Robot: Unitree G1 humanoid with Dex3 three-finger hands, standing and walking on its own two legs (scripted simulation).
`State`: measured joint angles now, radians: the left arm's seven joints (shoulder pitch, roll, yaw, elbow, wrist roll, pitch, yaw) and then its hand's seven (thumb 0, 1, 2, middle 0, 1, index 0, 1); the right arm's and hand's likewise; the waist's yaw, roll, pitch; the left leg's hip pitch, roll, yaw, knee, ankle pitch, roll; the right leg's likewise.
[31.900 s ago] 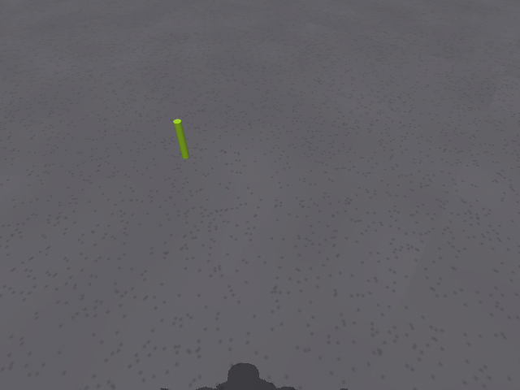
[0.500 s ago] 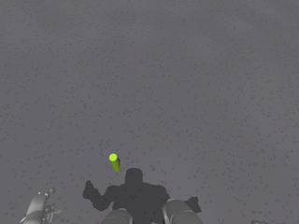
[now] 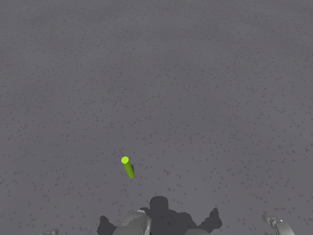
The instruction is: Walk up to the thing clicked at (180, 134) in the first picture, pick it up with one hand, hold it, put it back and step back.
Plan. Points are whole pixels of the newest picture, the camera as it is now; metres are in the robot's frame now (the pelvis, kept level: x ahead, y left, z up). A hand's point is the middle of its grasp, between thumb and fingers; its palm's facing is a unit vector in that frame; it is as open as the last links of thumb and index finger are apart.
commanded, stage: step back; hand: left
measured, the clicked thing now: (128, 168) +0.51 +0.21 -0.63
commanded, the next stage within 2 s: none
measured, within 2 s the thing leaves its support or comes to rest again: neither
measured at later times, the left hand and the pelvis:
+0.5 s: hand out of the picture -0.05 +0.28 -0.14, palm faces +0.07 -0.93 -0.37, open 7.4 cm; pelvis -0.15 +0.00 +0.00, yaw +3 degrees
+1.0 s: hand out of the picture -0.23 +0.26 -0.15, palm faces +0.09 -0.91 -0.40, open 7.4 cm; pelvis -0.33 -0.02 -0.01, yaw +5 degrees
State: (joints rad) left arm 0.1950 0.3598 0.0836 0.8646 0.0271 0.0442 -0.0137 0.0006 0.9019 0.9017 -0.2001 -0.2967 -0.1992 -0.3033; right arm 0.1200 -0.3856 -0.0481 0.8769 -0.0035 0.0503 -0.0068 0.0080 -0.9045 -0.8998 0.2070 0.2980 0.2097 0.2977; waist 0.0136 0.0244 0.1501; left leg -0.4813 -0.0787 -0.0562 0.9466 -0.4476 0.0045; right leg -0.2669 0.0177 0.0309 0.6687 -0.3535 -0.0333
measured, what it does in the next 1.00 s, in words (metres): walks backwards: left foot, then right foot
